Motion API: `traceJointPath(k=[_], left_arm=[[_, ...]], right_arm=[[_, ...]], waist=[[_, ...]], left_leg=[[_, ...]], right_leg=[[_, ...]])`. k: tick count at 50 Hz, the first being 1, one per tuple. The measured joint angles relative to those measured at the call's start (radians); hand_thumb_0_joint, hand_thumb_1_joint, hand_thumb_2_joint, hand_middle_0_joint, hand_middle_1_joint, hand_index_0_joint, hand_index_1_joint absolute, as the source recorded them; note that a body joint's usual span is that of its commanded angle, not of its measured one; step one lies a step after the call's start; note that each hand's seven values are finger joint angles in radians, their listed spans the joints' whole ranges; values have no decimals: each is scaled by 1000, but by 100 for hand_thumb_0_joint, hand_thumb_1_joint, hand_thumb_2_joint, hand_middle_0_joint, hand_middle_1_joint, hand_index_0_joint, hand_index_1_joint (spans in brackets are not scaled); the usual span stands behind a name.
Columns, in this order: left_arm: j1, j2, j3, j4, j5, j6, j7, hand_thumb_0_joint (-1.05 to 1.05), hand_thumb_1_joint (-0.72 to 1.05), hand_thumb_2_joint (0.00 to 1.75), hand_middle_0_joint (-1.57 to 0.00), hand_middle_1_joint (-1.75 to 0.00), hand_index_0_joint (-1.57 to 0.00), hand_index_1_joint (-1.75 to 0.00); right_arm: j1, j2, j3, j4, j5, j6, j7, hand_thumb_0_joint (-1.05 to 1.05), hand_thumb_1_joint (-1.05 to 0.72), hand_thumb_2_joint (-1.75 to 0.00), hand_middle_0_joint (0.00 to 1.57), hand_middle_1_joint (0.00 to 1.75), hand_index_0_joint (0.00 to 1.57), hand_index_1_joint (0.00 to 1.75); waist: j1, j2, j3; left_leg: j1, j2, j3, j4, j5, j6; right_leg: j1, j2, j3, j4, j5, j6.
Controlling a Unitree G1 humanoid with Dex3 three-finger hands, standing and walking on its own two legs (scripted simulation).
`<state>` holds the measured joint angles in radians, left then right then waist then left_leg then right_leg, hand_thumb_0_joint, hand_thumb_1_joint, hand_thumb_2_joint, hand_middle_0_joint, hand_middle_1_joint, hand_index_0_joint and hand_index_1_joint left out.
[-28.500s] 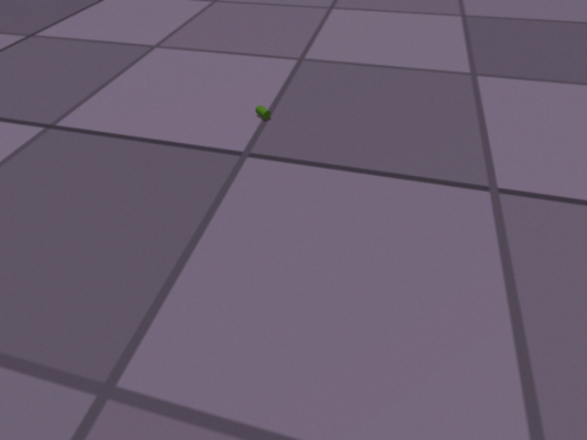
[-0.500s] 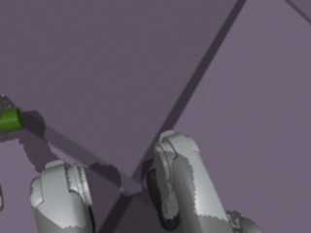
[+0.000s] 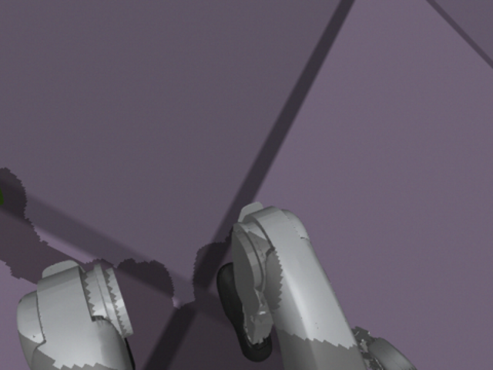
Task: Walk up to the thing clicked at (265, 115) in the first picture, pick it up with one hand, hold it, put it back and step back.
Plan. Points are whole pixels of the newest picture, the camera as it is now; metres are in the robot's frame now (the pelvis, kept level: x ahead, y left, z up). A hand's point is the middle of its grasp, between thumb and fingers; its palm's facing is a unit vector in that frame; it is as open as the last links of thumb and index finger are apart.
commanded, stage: rest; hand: left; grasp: from above
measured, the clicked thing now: out of the picture +0.44 +0.32 -0.27
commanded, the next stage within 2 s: open in 0.38 s
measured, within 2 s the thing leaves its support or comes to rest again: neither
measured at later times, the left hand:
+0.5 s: hand out of the picture +0.43 +0.32 -0.23, palm faces -0.44 -0.13 -0.89, open 8.0 cm
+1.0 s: hand out of the picture +0.44 +0.32 -0.23, palm faces -0.42 -0.13 -0.90, open 10.4 cm
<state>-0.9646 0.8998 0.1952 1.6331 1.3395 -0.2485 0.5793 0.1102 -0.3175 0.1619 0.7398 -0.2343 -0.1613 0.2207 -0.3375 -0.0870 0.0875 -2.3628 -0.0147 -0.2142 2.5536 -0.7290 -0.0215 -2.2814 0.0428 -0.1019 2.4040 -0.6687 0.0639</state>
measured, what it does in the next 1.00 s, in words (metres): stands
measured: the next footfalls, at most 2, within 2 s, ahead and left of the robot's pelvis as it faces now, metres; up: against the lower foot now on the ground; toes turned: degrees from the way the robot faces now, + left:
none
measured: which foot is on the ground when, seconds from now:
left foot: down 0.00-1.00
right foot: down 0.00-1.00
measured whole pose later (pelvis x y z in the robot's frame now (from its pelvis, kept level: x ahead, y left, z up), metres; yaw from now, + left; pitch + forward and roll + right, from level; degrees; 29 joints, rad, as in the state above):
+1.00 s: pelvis -0.01 +0.00 +0.00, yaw -2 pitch +27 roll -14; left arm -1.03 1.00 0.14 1.77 1.33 -0.25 0.64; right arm 0.10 -0.35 0.26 0.71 -0.27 -0.25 0.27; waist -0.38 -0.12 0.13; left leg -2.34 -0.01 -0.25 2.57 -0.72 -0.01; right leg -2.24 0.06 -0.14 2.38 -0.64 0.07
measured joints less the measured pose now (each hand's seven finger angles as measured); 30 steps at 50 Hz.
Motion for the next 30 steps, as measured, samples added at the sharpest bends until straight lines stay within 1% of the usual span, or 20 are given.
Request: traceJointPath(k=[2,4,7,10,13,15,22,26,30], left_arm=[[3,10,11,4,3,-3,5,-1,32,1,-102,0,-103,0],[5,17,13,9,5,-3,11,-1,32,1,-102,0,-103,0],[-6,23,-12,32,1,-2,14,-1,32,1,-102,0,-103,0],[-17,34,-26,47,1,-8,16,-1,32,0,-102,0,-104,0],[-16,46,-13,61,8,-15,27,-1,31,0,-102,0,-104,0],[-21,53,-13,75,11,-17,33,-1,31,0,-102,0,-104,0],[-43,72,-45,116,3,-19,48,-2,30,1,-103,0,-105,0],[-47,86,-38,135,9,-24,61,-2,30,0,-104,0,-105,0],[-53,92,-47,148,6,-24,61,-2,30,4,-101,-3,-102,-4]], right_arm=[[-4,-3,2,-2,-4,-5,2,0,-90,-89,20,30,21,30],[-6,-5,5,-3,-10,-8,5,0,-90,-89,20,30,21,30],[-7,-8,13,-1,-16,-15,11,0,-90,-89,20,30,21,30],[-11,-13,29,-2,-18,-24,17,0,-90,-89,20,30,21,30],[-13,-11,37,-5,-22,-31,20,0,-90,-89,20,30,21,30],[-12,-11,41,-8,-26,-34,22,0,-90,-89,20,30,21,30],[-9,-12,67,-13,-30,-49,29,0,-90,-90,20,30,21,30],[-7,-13,80,-17,-33,-55,33,0,-90,-90,20,30,21,30],[-3,-16,88,-20,-38,-63,36,0,-90,-89,20,30,21,30]], waist=[[-3,-3,5],[-5,-6,8],[-6,-10,10],[-8,-14,16],[-13,-14,19],[-16,-15,20],[-24,-19,29],[-30,-22,32],[-34,-24,36]], left_leg=[[0,-1,-3,4,1,1],[1,-1,-6,7,1,1],[2,-1,-8,9,2,2],[6,0,-12,13,1,4],[9,1,-16,15,0,5],[10,1,-18,16,1,6],[13,5,-22,18,2,10],[15,6,-26,19,3,11],[18,7,-29,20,5,13]], right_leg=[[3,1,-3,1,1,0],[5,2,-5,1,3,-1],[8,2,-7,2,3,-1],[13,4,-10,1,5,2],[18,6,-14,-2,7,3],[20,7,-15,-3,8,2],[25,11,-20,-8,14,5],[29,13,-23,-11,17,7],[33,15,-25,-14,21,7]])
